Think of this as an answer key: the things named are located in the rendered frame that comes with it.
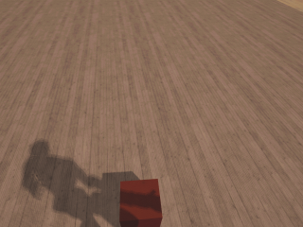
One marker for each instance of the carton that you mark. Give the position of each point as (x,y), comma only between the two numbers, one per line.
(140,203)

